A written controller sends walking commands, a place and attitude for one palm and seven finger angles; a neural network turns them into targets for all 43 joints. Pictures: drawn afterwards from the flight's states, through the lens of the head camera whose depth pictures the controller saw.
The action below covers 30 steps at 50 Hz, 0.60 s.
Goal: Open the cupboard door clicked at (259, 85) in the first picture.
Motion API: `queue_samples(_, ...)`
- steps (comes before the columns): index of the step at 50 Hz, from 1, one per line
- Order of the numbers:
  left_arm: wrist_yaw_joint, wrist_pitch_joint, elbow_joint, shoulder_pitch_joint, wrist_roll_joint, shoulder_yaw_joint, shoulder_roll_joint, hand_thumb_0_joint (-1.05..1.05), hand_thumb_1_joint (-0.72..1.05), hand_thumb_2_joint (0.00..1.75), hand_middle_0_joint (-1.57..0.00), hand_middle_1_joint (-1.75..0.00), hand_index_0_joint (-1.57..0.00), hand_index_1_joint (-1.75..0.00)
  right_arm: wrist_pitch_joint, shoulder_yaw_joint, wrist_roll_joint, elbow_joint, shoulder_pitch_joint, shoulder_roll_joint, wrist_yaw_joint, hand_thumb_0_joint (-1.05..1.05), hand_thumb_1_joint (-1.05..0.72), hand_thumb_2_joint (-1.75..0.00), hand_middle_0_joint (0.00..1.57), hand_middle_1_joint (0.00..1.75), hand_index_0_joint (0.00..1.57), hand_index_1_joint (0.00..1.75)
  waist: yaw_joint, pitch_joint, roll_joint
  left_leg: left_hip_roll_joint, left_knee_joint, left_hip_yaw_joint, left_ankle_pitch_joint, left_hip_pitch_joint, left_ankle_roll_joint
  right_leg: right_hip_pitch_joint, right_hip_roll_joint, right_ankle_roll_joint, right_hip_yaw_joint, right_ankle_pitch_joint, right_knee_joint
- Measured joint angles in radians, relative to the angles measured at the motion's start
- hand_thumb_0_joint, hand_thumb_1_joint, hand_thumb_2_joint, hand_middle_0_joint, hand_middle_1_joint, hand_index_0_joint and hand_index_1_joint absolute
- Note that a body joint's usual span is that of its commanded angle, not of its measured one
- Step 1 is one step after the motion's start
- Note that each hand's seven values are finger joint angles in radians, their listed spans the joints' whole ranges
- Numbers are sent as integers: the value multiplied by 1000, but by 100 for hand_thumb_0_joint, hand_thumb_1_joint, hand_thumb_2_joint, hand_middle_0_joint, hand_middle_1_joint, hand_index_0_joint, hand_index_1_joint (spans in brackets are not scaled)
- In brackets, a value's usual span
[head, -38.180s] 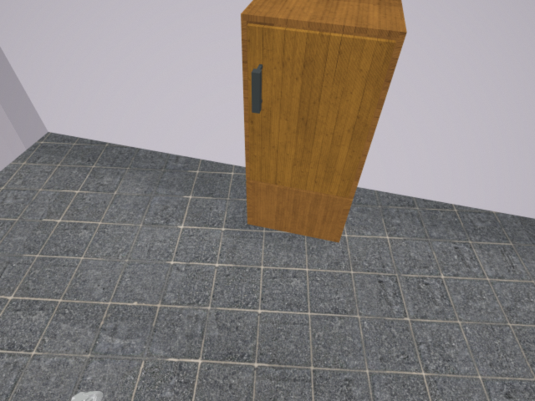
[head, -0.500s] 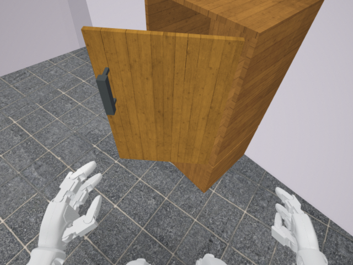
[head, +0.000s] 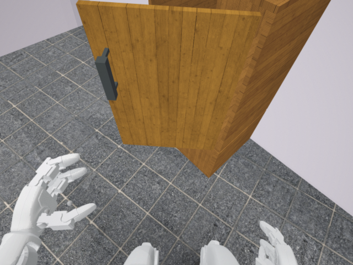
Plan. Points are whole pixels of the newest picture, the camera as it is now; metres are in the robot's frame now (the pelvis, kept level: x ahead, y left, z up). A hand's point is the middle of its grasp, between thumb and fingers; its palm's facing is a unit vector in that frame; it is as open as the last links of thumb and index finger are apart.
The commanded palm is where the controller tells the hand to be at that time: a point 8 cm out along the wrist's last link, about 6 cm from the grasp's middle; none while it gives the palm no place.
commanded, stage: raise the hand with hooked fingers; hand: left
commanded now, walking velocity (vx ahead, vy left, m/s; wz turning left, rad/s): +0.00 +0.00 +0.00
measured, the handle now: (109, 74) +0.58 +0.22 +0.06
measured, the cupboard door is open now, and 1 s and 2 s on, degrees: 43 43 43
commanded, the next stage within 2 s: move the hooked fingers beside the handle in 1.26 s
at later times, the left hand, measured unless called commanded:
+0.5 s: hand (44, 185) +0.26 +0.27 +0.06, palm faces +0.01 -1.00 -0.05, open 13.7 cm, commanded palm +0.24 +0.32 +0.07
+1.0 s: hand (43, 161) +0.30 +0.28 +0.08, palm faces -0.01 -1.00 -0.04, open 14.0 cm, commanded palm +0.27 +0.33 +0.08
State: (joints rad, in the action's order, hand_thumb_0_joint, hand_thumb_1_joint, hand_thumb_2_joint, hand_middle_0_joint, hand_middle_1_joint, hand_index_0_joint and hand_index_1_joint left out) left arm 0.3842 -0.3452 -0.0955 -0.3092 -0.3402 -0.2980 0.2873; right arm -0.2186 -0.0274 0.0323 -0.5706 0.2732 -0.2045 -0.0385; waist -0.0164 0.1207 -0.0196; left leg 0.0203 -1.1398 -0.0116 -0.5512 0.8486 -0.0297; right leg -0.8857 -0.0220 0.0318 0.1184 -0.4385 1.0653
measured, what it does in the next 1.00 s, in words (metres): stands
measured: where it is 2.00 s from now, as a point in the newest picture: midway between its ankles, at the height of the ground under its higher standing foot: outside the picture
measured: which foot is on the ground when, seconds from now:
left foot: down 0.00-1.00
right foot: down 0.00-1.00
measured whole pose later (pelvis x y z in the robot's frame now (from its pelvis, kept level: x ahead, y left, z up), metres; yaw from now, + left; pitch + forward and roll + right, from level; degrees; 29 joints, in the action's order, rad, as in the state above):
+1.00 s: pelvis +0.01 +0.01 +0.02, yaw +0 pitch +12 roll -2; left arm 0.52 -0.32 -0.42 0.01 -0.36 -0.44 0.42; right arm -0.20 -0.03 0.04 -0.55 0.31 -0.29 -0.05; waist -0.03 0.10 -0.01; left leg 0.01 -0.99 -0.03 -0.50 0.71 -0.04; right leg -0.75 -0.02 0.01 0.10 -0.38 0.92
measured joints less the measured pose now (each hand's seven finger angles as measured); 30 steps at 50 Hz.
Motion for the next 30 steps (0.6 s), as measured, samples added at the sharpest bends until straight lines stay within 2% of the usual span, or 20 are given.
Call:
queue_samples(5, -12, -33, -7, 3, 9, 3, 1, 0, 0, 51, -27, -87, -26, -88, -9, 23, 3, 6, 20, -50, -3, 2, -90, -89, 21, 30, 20, 30, -4, 3, 6, -9, 15, -7, 7, -15, -11, 15, -7, -10, -7, 8, -15)
queue_samples(11, -4, -31, -36, 32, 15, 1, 20, 0, -14, 45, -28, -96, -27, -97, -9, 30, 7, 30, 6, -78, -12, 2, -90, -89, 20, 30, 20, 30, -3, -3, 19, -13, 29, -8, 12, -38, -17, 41, -10, -17, -9, 15, -33)
queue_samples(22, 34, 7, -112, 137, 7, -40, 67, -1, -39, 34, -30, -112, -29, -113, -3, -14, 7, 59, -17, -59, -8, 1, -90, -89, 20, 30, 20, 30, 12, -10, 17, -16, 63, 2, 25, -81, -20, 95, -10, -23, 0, 32, -81)
queue_samples(30, 80, 40, -202, 233, 3, -75, 99, -1, -48, 31, -30, -118, -30, -119, 4, -35, 6, 45, -8, -52, -12, 1, -90, -89, 21, 30, 21, 30, 16, -19, 9, -17, 88, 0, 34, -102, -21, 117, -9, -24, -1, 41, -106)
